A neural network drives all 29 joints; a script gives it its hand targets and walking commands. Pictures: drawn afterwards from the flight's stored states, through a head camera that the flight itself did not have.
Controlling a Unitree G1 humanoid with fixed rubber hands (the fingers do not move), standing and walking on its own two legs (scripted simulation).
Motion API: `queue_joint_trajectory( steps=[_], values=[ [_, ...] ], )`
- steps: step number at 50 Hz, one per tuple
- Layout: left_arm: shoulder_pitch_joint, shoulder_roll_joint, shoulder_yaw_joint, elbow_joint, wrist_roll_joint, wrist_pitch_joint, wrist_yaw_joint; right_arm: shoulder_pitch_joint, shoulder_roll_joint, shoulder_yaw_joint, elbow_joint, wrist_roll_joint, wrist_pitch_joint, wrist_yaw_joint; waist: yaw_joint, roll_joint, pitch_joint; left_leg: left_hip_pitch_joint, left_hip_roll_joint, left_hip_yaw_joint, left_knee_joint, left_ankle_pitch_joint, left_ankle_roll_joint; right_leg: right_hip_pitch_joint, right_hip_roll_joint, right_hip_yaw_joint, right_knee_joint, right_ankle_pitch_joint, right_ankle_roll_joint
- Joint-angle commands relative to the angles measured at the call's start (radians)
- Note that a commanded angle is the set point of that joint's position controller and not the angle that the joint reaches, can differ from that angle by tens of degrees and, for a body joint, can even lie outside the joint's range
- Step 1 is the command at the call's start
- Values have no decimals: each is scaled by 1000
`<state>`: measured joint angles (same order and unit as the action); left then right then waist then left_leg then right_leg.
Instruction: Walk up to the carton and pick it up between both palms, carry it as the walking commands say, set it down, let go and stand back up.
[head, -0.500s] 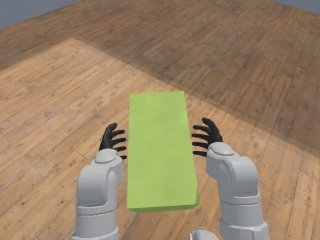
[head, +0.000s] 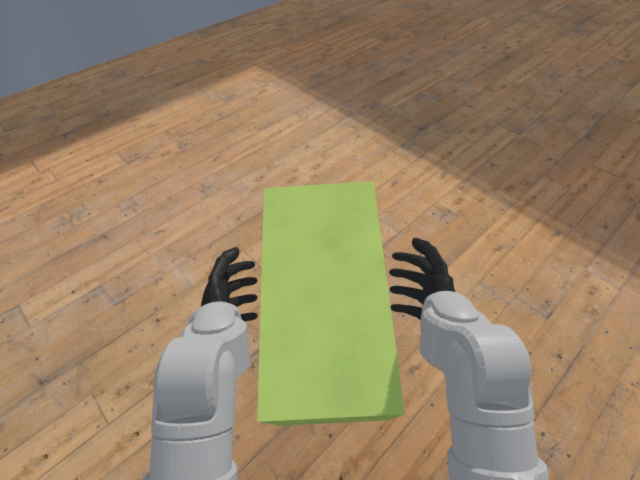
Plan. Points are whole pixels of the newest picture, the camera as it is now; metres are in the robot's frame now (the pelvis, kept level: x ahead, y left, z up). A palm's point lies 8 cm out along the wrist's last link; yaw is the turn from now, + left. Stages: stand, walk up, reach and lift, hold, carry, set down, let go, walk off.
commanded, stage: carry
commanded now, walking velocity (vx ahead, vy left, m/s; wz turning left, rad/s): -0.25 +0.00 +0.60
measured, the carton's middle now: (325, 304) +0.36 -0.03 +0.00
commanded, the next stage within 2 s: none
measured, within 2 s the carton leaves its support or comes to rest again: neither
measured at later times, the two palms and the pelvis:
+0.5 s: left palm out of the picture +0.05 +0.27 +0.09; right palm out of the picture +0.13 +0.04 +0.08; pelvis -0.20 +0.07 +0.00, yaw +16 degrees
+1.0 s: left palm out of the picture -0.25 +0.36 +0.07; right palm out of the picture -0.09 +0.19 +0.07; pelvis -0.41 +0.08 -0.01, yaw +34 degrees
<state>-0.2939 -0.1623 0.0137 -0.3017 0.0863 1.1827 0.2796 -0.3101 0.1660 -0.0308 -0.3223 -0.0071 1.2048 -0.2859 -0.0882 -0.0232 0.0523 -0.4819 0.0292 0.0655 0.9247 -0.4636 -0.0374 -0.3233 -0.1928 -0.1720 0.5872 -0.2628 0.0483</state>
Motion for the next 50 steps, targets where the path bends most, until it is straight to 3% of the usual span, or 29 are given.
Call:
queue_joint_trajectory(
  steps=[1,2,3,4,5,6,8,10,17,20,22,23,24,25,26,27,28,30,31,35,36,37,38,39,40,41,44,47,50],
  values=[
    [-219,-948,-381,-121,-244,-32,-179,-326,1023,494,-82,311,-25,221,96,-246,-434,25,-12,43,-209,1,0,349,-210,87,-5,787,-102],
    [-210,-951,-379,-98,-241,-25,-177,-312,1021,482,-61,303,-17,225,89,-240,-430,70,-16,56,-334,84,3,335,-201,67,25,767,-75],
    [-201,-957,-377,-74,-241,-18,-175,-304,1021,468,-37,292,-9,230,78,-158,-434,179,7,34,-501,257,5,261,-177,27,84,658,-27],
    [-212,-959,-384,-64,-246,-13,-175,-306,1024,456,-20,284,-4,237,79,14,-433,324,78,-59,-504,537,20,78,-123,6,178,302,22],
    [-242,-963,-401,-80,-257,-9,-179,-275,1016,431,4,262,-8,240,62,326,-433,455,311,-375,-415,1161,153,-225,15,-29,362,-262,91],
    [-268,-998,-427,-86,-271,-10,-185,-270,1044,423,8,259,-10,243,77,352,-436,420,355,-456,-405,1342,213,-246,69,56,526,-474,88],
    [-366,-1077,-496,-106,-338,-21,-206,-268,1074,400,22,238,-28,252,78,234,-455,372,279,-325,-408,1071,187,-259,73,145,655,-365,63],
    [-442,-1116,-541,-136,-391,-30,-220,-281,1056,345,13,220,-54,251,81,241,-464,373,208,-251,-419,843,163,-279,86,149,648,-246,53],
    [-402,-1073,-556,-152,-428,-55,-223,-261,994,333,-21,189,-89,218,80,178,-505,325,197,-388,-614,312,136,-103,175,134,357,-244,0],
    [-373,-1048,-537,-138,-418,-51,-218,-270,992,359,-30,193,-83,212,85,238,-516,280,161,-393,-723,290,55,72,231,74,99,-305,-46],
    [-332,-1037,-506,-110,-395,-48,-214,-271,1002,388,-37,197,-75,211,95,257,-533,220,104,-339,-786,236,-45,281,225,6,-168,-256,-70],
    [-322,-1032,-490,-99,-384,-47,-215,-280,1008,404,-39,199,-72,211,104,213,-520,122,40,-270,-759,200,-108,421,161,36,-316,-188,-88],
    [-290,-1036,-468,-50,-348,-50,-218,-293,1017,450,-55,207,-63,222,119,-152,-473,23,-134,-61,-395,143,-172,375,-114,335,-427,-294,-205],
    [-326,-1042,-454,-90,-341,-61,-221,-360,1014,464,-86,225,-65,222,98,-385,-349,-71,-83,-6,123,-87,-108,89,-395,482,-414,-104,-298],
    [-342,-1041,-449,-130,-359,-60,-228,-359,1048,452,-67,237,-70,222,75,-251,-284,-149,-8,-76,293,-64,-61,47,-381,352,-405,56,-275],
    [-370,-1062,-463,-156,-364,-61,-232,-402,1067,470,-107,266,-76,224,70,-130,-285,-119,15,-119,341,-14,-31,44,-293,204,-311,216,-229],
    [-379,-1059,-470,-147,-351,-54,-227,-411,1060,481,-109,276,-72,228,69,-64,-317,-106,14,-105,323,55,-24,110,-206,94,-208,391,-186],
    [-365,-1018,-447,-164,-308,-54,-205,-419,1071,505,-109,313,-64,231,66,-113,-388,-106,-17,-31,134,56,-20,275,-144,21,-39,767,-128],
    [-339,-1002,-434,-170,-294,-52,-197,-401,1075,509,-96,319,-56,231,78,-148,-411,-78,-30,5,43,30,-23,311,-152,23,-12,844,-123],
    [-240,-981,-398,-114,-252,-33,-179,-346,1062,500,-48,309,-23,237,91,-243,-446,31,-43,74,-321,105,-15,363,-183,44,50,840,-86],
    [-219,-981,-390,-88,-247,-28,-176,-332,1062,493,-27,301,-14,241,81,-194,-452,124,-38,73,-486,275,-19,318,-169,11,90,760,-41],
    [-223,-984,-390,-74,-248,-23,-174,-322,1067,483,-8,293,-8,246,74,-68,-460,278,11,8,-540,426,-18,159,-135,-6,156,467,4],
    [-241,-981,-393,-66,-251,-18,-177,-302,1068,467,16,281,-9,249,59,141,-458,437,169,-188,-424,960,55,-118,-53,-21,292,-34,63],
    [-283,-994,-429,-101,-268,-15,-188,-288,1075,447,28,261,-14,248,62,399,-465,423,369,-516,-430,1281,187,-266,65,20,461,-463,81],
    [-303,-1034,-451,-90,-283,-16,-192,-297,1102,446,23,262,-15,252,72,300,-489,441,346,-475,-399,1280,193,-265,63,132,599,-431,61],
    [-350,-1073,-487,-104,-316,-23,-204,-291,1112,436,24,247,-26,256,71,258,-501,413,303,-400,-402,1116,174,-281,67,163,648,-374,47],
    [-477,-1131,-542,-155,-397,-42,-227,-311,1101,373,17,217,-64,255,78,222,-507,372,203,-288,-434,719,136,-275,92,168,596,-212,21],
    [-476,-1129,-563,-156,-425,-54,-232,-321,1059,352,-15,196,-89,236,72,208,-511,319,205,-340,-546,430,117,-183,145,143,448,-201,0],
    [-437,-1107,-561,-132,-429,-55,-232,-283,1047,360,-3,178,-92,222,73,221,-530,266,201,-383,-658,305,81,-33,193,110,252,-228,-41]
  ],
)
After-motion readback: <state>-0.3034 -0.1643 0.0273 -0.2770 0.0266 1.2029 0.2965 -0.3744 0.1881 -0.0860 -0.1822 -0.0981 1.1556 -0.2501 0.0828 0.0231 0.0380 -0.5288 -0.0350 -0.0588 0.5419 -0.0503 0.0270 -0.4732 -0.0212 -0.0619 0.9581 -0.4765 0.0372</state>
